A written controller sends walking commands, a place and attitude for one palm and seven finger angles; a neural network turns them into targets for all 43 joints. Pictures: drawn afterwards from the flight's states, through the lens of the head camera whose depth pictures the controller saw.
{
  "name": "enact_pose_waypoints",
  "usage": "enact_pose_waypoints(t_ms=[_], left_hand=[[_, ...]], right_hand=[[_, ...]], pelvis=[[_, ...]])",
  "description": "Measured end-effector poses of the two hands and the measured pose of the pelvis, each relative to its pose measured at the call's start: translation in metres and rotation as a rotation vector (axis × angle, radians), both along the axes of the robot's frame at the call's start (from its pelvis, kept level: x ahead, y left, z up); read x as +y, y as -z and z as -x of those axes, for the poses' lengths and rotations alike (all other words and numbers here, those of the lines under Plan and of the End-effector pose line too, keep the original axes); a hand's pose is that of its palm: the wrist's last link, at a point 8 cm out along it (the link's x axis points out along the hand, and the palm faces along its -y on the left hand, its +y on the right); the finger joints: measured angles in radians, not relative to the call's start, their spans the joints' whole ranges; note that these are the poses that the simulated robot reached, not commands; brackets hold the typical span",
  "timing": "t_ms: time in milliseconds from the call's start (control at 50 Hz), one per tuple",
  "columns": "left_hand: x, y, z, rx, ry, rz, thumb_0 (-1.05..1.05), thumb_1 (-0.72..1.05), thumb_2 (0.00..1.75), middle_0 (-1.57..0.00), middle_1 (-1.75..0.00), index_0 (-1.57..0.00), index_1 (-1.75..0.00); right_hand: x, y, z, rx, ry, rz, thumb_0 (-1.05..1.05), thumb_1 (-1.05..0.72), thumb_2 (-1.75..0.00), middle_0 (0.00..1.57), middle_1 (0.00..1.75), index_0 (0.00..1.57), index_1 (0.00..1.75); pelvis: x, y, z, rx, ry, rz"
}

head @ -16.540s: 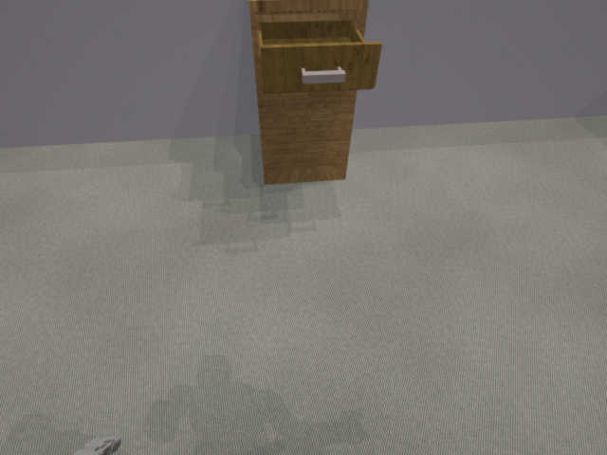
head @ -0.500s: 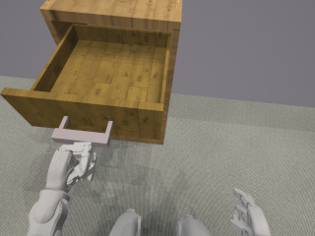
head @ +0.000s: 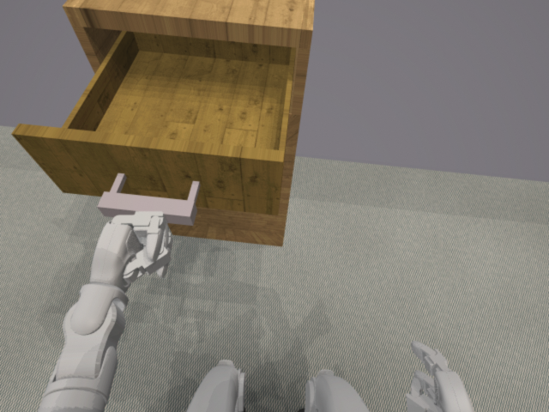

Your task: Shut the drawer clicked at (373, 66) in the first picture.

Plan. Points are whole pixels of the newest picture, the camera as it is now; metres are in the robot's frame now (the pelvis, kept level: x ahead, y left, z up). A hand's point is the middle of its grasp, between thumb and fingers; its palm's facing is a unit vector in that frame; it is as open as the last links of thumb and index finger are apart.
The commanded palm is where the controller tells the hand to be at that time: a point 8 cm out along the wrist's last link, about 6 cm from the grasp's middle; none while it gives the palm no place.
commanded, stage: push the drawer shut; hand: left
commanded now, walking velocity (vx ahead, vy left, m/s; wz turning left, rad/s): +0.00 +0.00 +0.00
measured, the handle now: (153, 196) +0.41 +0.19 +0.05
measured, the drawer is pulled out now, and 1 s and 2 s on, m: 0.25 0.12 0.01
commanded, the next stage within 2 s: none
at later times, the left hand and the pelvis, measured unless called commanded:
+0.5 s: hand (177, 212) +0.39 +0.16 +0.04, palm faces -0.08 -1.00 -0.04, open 3.1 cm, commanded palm +0.38 +0.21 +0.05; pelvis +0.00 +0.01 +0.00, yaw -1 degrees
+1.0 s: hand (187, 172) +0.46 +0.15 +0.04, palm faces -0.07 -1.00 -0.04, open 3.1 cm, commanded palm +0.45 +0.20 +0.05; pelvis +0.00 +0.00 +0.00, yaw -2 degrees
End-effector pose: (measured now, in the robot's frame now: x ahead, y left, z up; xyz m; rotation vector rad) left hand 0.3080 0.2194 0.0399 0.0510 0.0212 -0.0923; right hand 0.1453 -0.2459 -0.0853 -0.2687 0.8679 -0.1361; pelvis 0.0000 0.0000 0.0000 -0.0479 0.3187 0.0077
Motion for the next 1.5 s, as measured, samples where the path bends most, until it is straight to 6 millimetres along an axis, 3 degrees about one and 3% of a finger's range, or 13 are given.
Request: enact_pose_waypoints(t_ms=[360,780,1020,1500], left_hand=[[-0.006,-0.003,-0.047,0.000,-0.010,0.012,0.01,0.85,0.92,-1.40,-1.60,-1.40,-1.60],[-0.010,-0.002,-0.099,-0.001,-0.019,0.008,0.00,0.84,0.93,-1.40,-1.60,-1.40,-1.60],[-0.010,-0.002,-0.137,0.003,-0.020,0.014,0.00,0.81,0.90,-1.40,-1.60,-1.40,-1.60],[-0.016,-0.004,-0.187,0.007,-0.028,0.020,0.02,0.82,0.91,-1.40,-1.60,-1.40,-1.60]], right_hand=[[-0.006,0.002,0.042,0.114,0.069,-0.001,0.01,-0.90,-0.90,0.20,0.30,0.20,0.30],[-0.006,0.014,0.065,0.227,0.099,-0.002,0.01,-0.91,-0.90,0.20,0.30,0.20,0.30],[-0.012,0.019,0.096,0.321,0.145,0.011,0.01,-0.91,-0.90,0.20,0.30,0.20,0.30],[-0.010,0.022,0.142,0.461,0.201,0.017,0.01,-0.91,-0.90,0.20,0.30,0.20,0.30]], pelvis=[[0.004,-0.005,-0.001,0.006,0.018,-0.007],[0.005,-0.002,0.000,0.034,0.020,-0.007],[0.003,0.002,0.001,0.065,0.030,-0.004],[0.005,0.010,0.001,0.116,0.039,0.011]])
